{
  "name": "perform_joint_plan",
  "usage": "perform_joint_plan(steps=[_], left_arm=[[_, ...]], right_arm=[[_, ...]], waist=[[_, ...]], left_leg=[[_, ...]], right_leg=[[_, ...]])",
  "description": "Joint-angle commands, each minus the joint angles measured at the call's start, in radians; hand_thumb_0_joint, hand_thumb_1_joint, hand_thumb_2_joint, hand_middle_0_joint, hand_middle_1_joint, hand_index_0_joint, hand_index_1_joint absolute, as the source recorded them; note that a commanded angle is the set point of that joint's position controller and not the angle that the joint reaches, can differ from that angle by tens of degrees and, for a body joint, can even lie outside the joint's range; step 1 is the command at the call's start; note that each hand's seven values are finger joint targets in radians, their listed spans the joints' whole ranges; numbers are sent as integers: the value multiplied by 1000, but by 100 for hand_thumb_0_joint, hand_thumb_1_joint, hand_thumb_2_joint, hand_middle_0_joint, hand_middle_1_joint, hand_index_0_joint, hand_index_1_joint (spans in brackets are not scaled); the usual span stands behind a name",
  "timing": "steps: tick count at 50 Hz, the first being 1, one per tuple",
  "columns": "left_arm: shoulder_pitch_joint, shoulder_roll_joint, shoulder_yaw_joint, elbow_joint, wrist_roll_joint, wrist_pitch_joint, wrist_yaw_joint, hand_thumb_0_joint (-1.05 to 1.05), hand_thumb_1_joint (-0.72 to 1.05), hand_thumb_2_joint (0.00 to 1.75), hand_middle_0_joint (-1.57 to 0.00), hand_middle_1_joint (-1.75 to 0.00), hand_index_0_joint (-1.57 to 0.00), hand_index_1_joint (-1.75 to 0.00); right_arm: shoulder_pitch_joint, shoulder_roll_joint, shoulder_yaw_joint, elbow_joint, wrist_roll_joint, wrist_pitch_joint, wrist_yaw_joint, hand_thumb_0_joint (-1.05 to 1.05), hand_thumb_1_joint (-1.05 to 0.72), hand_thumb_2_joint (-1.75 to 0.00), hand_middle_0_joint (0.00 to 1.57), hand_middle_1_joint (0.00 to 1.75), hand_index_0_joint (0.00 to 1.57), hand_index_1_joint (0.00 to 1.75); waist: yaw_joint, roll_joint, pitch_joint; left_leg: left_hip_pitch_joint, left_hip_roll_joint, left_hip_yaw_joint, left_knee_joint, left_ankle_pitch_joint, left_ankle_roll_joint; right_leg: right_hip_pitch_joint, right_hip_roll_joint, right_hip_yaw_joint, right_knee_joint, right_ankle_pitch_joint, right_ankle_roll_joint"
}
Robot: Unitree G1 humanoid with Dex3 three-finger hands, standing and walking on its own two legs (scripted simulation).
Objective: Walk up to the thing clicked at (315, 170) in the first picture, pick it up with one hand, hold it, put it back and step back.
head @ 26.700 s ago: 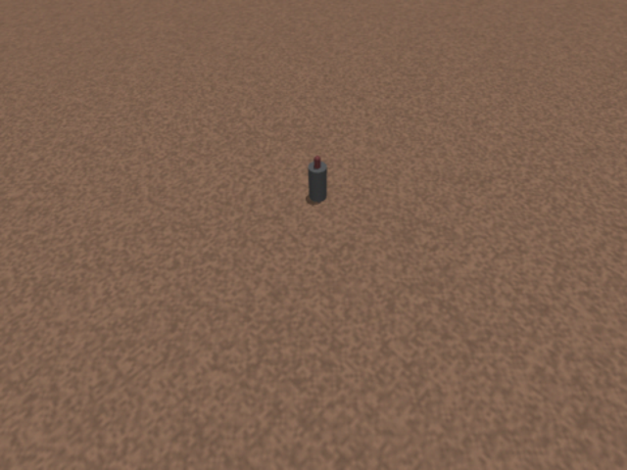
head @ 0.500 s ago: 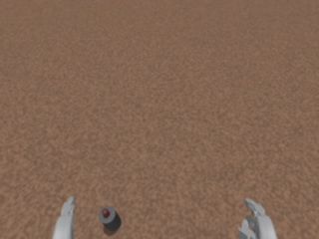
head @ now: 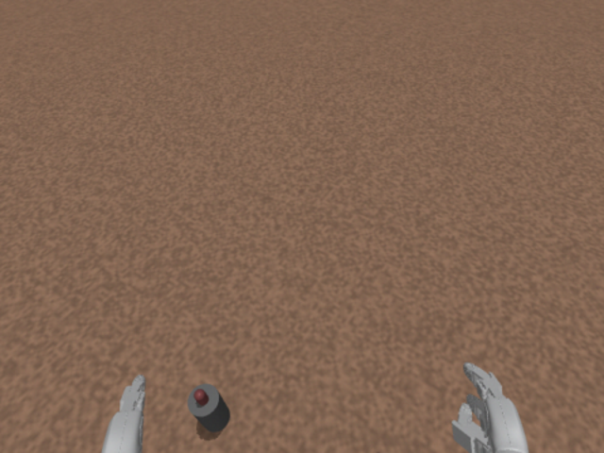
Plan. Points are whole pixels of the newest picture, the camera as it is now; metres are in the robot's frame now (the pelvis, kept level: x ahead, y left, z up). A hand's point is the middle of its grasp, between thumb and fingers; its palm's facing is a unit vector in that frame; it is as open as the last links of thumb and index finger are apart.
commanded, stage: home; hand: left
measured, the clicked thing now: (208, 406) +0.36 +0.28 -0.61
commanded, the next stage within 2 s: stand in 1.22 s
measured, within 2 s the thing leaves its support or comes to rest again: neither
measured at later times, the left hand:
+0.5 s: hand (174, 452) +0.16 +0.18 -0.05, palm faces +0.10 -0.95 -0.29, open 17.6 cm
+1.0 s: hand (171, 444) +0.17 +0.18 -0.05, palm faces +0.10 -0.95 -0.29, open 17.6 cm
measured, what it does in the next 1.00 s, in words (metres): stands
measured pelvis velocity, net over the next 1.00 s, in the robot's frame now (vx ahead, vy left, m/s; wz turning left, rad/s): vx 0.00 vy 0.00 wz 0.00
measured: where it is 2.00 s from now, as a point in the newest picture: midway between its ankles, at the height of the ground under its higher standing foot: outside the picture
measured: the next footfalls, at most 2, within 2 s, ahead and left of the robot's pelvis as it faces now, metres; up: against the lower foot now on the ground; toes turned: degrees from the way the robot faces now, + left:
none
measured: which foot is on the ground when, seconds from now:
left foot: down 0.00-1.00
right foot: down 0.00-1.00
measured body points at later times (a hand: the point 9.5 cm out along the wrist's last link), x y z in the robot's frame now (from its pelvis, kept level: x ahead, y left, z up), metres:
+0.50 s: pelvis -0.01 +0.00 +0.00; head +0.01 +0.00 +0.45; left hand +0.15 +0.23 -0.03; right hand +0.15 -0.24 -0.07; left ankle +0.01 +0.13 -0.69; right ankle +0.00 -0.12 -0.69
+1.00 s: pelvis +0.00 +0.00 +0.00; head +0.02 +0.00 +0.45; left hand +0.16 +0.23 -0.03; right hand +0.16 -0.23 -0.07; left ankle +0.01 +0.13 -0.69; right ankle +0.00 -0.12 -0.69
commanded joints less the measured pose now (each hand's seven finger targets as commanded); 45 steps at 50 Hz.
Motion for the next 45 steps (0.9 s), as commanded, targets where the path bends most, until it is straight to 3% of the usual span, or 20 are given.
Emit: perform_joint_plan(steps=[1,3,6,9,11,15,16,21,22,25,27,29,31,33,36,37,40,43,44,45], left_arm=[[-73,141,84,-247,6,-53,14,0,-57,4,-5,-5,-5,-5],[2,73,37,-129,6,-44,7,0,-57,4,-5,-5,-5,-5],[-59,119,67,-207,7,-54,10,0,-56,5,-5,-5,-5,-5],[-26,84,46,-152,7,-49,5,0,-57,4,-5,-5,-5,-5],[-60,129,78,-214,7,-57,10,0,-59,3,-5,-5,-5,-5],[-31,86,49,-153,8,-53,4,0,-60,3,-5,-5,-5,-5],[-64,121,75,-212,7,-60,8,0,-59,3,-5,-5,-5,-5],[-21,79,46,-138,9,-54,3,0,-60,2,-5,-5,-5,-5],[-63,105,61,-202,7,-60,7,0,-61,2,-5,-5,-5,-5],[-68,127,77,-221,10,-63,8,0,-60,2,-5,-5,-5,-5],[-17,77,39,-146,8,-57,1,0,-61,1,-4,-4,-4,-4],[-58,101,59,-190,6,-60,4,0,-58,3,-5,-5,-5,-5],[-60,131,79,-223,10,-65,5,0,-59,3,-5,-5,-5,-5],[-3,64,31,-138,8,-55,-2,0,-59,3,-5,-5,-5,-5],[-59,127,75,-203,11,-61,4,0,-60,2,-5,-5,-5,-5],[-27,99,59,-155,13,-57,3,0,-59,3,-5,-5,-5,-5],[-41,92,54,-174,10,-56,3,0,-60,3,-5,-5,-5,-5],[-63,124,75,-217,10,-59,7,0,-59,3,-5,-5,-5,-5],[-20,85,46,-146,12,-52,3,0,-58,3,-5,-5,-5,-5],[-25,81,46,-160,9,-52,2,0,-61,2,-5,-5,-5,-5]], right_arm=[[-66,-108,-50,-155,-3,-57,-16,0,-90,-90,20,30,20,30],[-70,-103,-46,-157,-3,-61,-13,0,-90,-90,20,30,20,30],[-69,-109,-51,-155,-3,-63,-15,0,-90,-90,20,30,20,30],[-72,-104,-48,-157,-3,-67,-14,0,-90,-90,20,30,20,30],[-69,-106,-50,-153,-3,-67,-17,0,-90,-90,20,30,20,30],[-75,-103,-47,-153,-5,-74,-16,0,-90,-90,20,30,20,30],[-70,-107,-51,-153,-3,-73,-17,0,-90,-90,20,30,20,30],[-69,-104,-48,-146,-5,-77,-20,0,-90,-90,20,30,20,30],[-70,-104,-48,-150,-4,-79,-19,0,-90,-90,20,30,20,30],[-66,-106,-49,-146,-5,-79,-21,0,-90,-90,20,30,20,30],[-70,-99,-43,-147,-6,-82,-19,0,-90,-90,20,30,20,30],[-74,-104,-47,-148,-6,-84,-17,0,-90,-90,20,30,20,30],[-69,-106,-48,-147,-5,-82,-20,0,-90,-90,20,30,20,30],[-69,-102,-46,-147,-7,-86,-17,0,-90,-90,20,30,20,30],[-65,-107,-49,-143,-6,-85,-22,0,-90,-90,20,30,20,30],[-69,-107,-48,-143,-7,-86,-20,0,-90,-90,20,30,20,30],[-70,-103,-46,-143,-7,-86,-22,0,-90,-90,20,30,20,30],[-63,-104,-48,-137,-7,-85,-23,0,-90,-90,20,30,20,30],[-65,-102,-46,-140,-8,-85,-23,0,-90,-90,20,30,20,30],[-69,-102,-46,-144,-8,-86,-21,0,-90,-90,20,30,20,30]], waist=[[5,14,-107],[-3,-22,-53],[-2,-11,-81],[-1,-23,-66],[7,-23,-86],[-6,-35,-64],[6,-14,-97],[-7,-50,-64],[7,-6,-72],[8,-3,-74],[-5,-43,-40],[10,-4,-54],[12,-5,-72],[-6,-35,-56],[3,-9,-97],[-1,-31,-73],[3,-22,-84],[9,-4,-93],[0,-14,-79],[-1,-23,-70]], left_leg=[[70,-46,37,-148,205,28],[51,-44,35,-155,179,29],[56,-45,36,-155,170,31],[47,-45,35,-157,153,31],[57,-47,39,-154,161,32],[50,-42,36,-162,129,32],[57,-46,38,-161,137,32],[51,-43,40,-156,156,34],[52,-46,41,-160,148,31],[59,-46,42,-165,145,30],[44,-47,43,-160,125,35],[40,-48,39,-173,109,32],[57,-47,41,-169,122,30],[51,-45,40,-164,131,34],[68,-46,39,-153,182,31],[56,-44,37,-156,170,32],[66,-42,36,-161,177,30],[77,-41,35,-160,207,27],[70,-41,36,-157,204,28],[61,-42,36,-156,195,29]], right_leg=[[76,28,2,-159,198,-7],[57,33,-6,-162,170,-6],[61,30,-1,-166,165,-6],[52,32,-3,-167,146,-6],[68,28,1,-174,155,-3],[47,32,-1,-172,122,-5],[63,28,2,-176,128,-8],[58,30,3,-172,150,-5],[59,26,4,-171,142,-8],[56,27,3,-176,134,-9],[44,26,3,-189,118,-3],[49,26,1,-178,103,-8],[53,27,1,-179,110,-8],[46,29,1,-173,127,-6],[66,29,0,-164,174,-5],[58,30,-1,-163,163,-5],[64,32,-2,-163,165,-7],[76,31,-3,-155,191,-9],[63,33,-4,-158,189,-7],[62,32,-6,-163,183,-7]])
